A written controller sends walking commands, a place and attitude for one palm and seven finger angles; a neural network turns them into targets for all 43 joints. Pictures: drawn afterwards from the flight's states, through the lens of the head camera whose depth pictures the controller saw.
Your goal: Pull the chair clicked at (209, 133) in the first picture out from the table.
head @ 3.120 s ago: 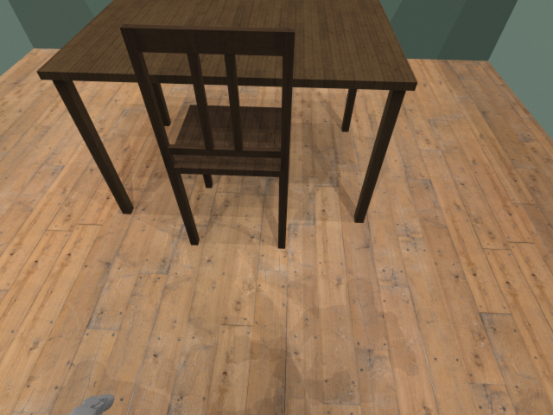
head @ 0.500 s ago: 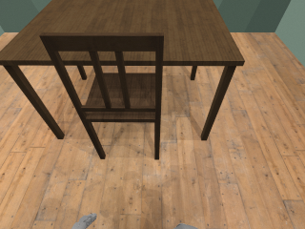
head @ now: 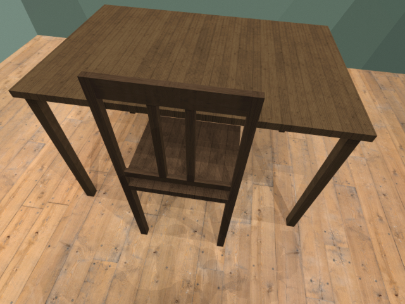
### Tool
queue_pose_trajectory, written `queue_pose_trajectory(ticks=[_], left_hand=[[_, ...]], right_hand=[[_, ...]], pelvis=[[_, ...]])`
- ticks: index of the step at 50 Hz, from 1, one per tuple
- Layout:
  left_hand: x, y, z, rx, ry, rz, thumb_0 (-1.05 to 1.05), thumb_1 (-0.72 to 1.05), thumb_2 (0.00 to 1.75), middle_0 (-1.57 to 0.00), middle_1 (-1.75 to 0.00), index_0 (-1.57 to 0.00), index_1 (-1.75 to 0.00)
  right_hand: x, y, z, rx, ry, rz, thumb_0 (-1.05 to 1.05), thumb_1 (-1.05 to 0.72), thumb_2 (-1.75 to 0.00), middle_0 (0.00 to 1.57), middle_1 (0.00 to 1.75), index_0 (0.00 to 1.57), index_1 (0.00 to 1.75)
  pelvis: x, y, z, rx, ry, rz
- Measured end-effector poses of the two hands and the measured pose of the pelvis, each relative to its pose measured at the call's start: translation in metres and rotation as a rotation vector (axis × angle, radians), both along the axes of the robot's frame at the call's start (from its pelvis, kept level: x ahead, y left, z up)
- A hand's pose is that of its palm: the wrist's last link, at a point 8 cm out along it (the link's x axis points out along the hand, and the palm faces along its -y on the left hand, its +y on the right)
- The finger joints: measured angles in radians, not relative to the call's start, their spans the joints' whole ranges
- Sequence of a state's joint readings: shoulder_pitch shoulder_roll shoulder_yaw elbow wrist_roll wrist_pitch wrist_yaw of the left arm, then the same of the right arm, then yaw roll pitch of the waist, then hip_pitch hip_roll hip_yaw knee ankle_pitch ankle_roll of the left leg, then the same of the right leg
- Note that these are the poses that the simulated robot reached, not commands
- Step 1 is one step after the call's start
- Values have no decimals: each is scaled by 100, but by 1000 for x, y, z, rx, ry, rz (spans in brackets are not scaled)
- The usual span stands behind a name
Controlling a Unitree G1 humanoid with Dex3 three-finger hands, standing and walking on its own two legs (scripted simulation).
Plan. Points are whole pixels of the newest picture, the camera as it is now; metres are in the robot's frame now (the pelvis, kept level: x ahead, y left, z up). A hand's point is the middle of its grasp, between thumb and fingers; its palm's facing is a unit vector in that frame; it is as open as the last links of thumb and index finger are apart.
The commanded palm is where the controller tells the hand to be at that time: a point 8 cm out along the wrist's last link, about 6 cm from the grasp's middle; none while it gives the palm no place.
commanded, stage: come to a stop and stand still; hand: left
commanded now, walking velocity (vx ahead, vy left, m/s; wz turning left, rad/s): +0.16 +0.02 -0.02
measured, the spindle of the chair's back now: (158, 144) +0.52 +0.20 -0.06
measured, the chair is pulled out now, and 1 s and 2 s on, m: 0.00 0.00 0.00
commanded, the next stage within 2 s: look again from close up in 1.16 s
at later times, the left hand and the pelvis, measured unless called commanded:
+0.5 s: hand out of the picture +0.07 +0.16 -0.16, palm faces -0.01 -0.96 -0.27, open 7.3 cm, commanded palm none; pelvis +0.03 -0.03 +0.00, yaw -2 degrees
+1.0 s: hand out of the picture -0.02 +0.18 -0.18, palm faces +0.07 -0.98 -0.19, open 7.4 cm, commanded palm none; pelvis -0.03 +0.00 +0.01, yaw -1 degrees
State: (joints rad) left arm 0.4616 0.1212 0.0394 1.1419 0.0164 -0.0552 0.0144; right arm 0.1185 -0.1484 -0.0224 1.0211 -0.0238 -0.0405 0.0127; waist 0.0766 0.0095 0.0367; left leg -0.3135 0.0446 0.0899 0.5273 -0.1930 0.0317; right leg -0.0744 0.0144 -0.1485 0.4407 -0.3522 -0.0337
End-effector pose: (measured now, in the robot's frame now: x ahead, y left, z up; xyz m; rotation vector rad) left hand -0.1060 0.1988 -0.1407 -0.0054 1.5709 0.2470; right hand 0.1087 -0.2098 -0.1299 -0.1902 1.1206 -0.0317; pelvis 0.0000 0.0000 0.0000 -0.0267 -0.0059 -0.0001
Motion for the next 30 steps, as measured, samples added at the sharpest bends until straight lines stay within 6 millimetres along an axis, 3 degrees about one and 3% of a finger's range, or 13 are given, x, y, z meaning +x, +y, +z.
queue_pose_trajectory(ticks=[4, 11, 16, 21, 30], left_hand=[[27, 12, -9, -13, 20, -35, 1, 91, 90, -20, -30, -20, -30], [112, 26, -9, 17, -114, -97, 1, 91, 90, -19, -30, -20, -30], [154, 26, -6, 52, -186, -143, 1, 92, 90, -19, -30, -20, -30], [174, 20, 1, 111, -222, -189, 1, 92, 90, -19, -30, -20, -30], [173, -11, 21, 138, -249, -220, 1, 92, 90, -20, -30, -20, -30]], right_hand=[[5, 16, 0, -5, -2, -32, 0, -91, -90, 20, 30, 20, 30], [-5, -1, 10, -75, 50, -109, -4, -96, -90, 20, 30, 20, 30], [-26, -16, 4, -76, 125, -147, -2, -95, -90, 20, 30, 20, 30], [-56, -34, -13, -35, 192, -190, -1, -93, -90, 20, 30, 20, 30], [-107, -51, -23, 41, 319, -227, 0, -91, -90, 20, 30, 20, 30]], pelvis=[[16, 10, -2, 29, -22, -14], [31, 13, 7, 37, -23, -20], [34, 2, 7, 39, -24, -21], [31, -19, 1, 57, -17, -32], [23, -44, 8, 59, -14, -25]])
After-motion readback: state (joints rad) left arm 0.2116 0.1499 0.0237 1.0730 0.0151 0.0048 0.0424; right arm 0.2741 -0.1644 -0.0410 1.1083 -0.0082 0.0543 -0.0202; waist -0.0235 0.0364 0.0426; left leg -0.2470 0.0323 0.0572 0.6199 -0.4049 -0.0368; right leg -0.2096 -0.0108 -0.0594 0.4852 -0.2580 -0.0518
